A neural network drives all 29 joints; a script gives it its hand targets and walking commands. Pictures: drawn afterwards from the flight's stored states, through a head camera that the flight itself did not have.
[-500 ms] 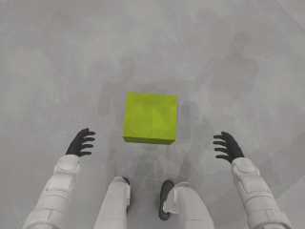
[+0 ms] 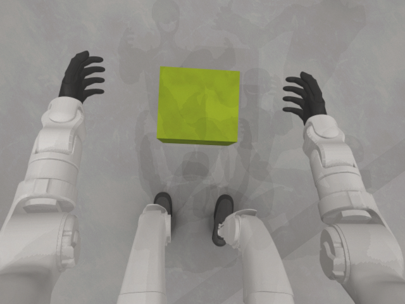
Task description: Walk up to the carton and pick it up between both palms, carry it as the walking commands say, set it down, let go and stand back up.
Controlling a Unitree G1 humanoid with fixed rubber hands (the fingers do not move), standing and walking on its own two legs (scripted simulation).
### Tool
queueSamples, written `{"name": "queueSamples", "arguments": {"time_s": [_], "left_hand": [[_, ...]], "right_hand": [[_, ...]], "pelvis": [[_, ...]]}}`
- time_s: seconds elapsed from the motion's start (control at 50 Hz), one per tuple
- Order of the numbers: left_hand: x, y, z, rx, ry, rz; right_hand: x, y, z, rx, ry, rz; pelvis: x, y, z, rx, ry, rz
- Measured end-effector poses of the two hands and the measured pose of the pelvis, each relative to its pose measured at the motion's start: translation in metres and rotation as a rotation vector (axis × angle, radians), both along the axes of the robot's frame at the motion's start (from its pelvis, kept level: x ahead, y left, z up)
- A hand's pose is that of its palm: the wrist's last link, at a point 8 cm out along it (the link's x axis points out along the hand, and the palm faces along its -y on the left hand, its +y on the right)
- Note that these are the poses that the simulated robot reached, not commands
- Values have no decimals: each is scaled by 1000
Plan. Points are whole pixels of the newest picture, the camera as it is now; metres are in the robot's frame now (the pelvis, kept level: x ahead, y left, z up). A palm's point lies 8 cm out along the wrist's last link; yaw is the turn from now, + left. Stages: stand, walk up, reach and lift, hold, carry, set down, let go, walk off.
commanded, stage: reach and lift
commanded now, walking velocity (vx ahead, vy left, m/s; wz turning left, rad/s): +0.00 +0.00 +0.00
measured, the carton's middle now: (197, 110) +0.53 +0.02 -0.58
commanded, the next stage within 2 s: none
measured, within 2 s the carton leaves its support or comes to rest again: neither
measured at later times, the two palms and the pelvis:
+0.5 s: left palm (96, 69) +0.52 +0.24 -0.16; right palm (300, 86) +0.51 -0.18 -0.16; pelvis -0.01 +0.01 -0.03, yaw -2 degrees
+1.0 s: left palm (117, 94) +0.51 +0.24 -0.33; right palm (275, 106) +0.50 -0.19 -0.33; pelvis -0.07 +0.01 -0.18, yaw -2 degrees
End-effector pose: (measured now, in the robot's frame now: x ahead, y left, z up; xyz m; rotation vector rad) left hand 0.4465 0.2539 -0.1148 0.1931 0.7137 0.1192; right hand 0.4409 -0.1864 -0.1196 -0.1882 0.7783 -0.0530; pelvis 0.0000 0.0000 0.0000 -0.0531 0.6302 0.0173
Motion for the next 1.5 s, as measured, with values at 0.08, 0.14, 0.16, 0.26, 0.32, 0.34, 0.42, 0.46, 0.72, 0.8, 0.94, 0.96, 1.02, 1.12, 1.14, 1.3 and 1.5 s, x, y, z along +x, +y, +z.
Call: {"name": "queueSamples", "arguments": {"time_s": [0.08,0.14,0.16,0.26,0.32,0.34,0.42,0.46,0.72,0.8,0.94,0.96,1.02,1.12,1.14,1.3,1.5], "left_hand": [[23,1,-5,-16,-34,5],[39,-4,-8,-33,-61,-3],[45,-7,-8,-40,-72,-7],[67,-18,-19,-86,-94,-4],[72,-21,-26,-96,-94,3],[72,-21,-29,-99,-92,7],[70,-20,-40,-91,-83,16],[70,-19,-45,-84,-83,19],[68,-18,-101,-63,-101,24],[67,-19,-133,-70,-88,44],[63,-16,-193,-98,-90,106],[62,-14,-202,-100,-88,116],[64,-11,-224,-115,-118,134],[65,-15,-245,-149,-101,138],[66,-15,-248,-152,-98,142],[69,-15,-280,-166,-68,150],[66,-31,-333,-175,-36,128]], "right_hand": [[20,6,-5,15,-40,-15],[37,10,-6,27,-72,-26],[43,11,-5,34,-86,-32],[66,17,-10,52,-119,-47],[74,17,-14,64,-131,-63],[75,17,-16,66,-131,-67],[71,12,-30,68,-114,-86],[68,9,-36,69,-115,-92],[59,9,-101,93,-112,-115],[62,7,-130,88,-117,-132],[61,1,-188,109,-127,-190],[61,0,-197,116,-129,-198],[61,-1,-224,134,-145,-219],[55,-1,-255,146,-102,-235],[55,-1,-259,147,-97,-238],[64,6,-280,162,-99,-240],[58,12,-332,156,-60,-236]], "pelvis": [[-1,3,-5,-6,40,-3],[-2,5,-9,-10,66,-6],[-2,6,-10,-12,75,-7],[-4,9,-15,-17,121,-10],[-3,9,-17,-19,133,-11],[-3,10,-17,-19,139,-12],[-3,9,-20,-18,150,-14],[-5,9,-24,-17,155,-17],[-34,8,-93,-6,174,-40],[-44,7,-124,-2,168,-46],[-64,7,-166,8,53,-50],[-67,7,-171,9,34,-50],[-75,6,-185,14,-33,-50],[-77,6,-218,19,-42,-54],[-77,7,-223,20,-45,-55],[-75,11,-255,15,-70,-58],[-68,17,-284,5,-64,-61]]}}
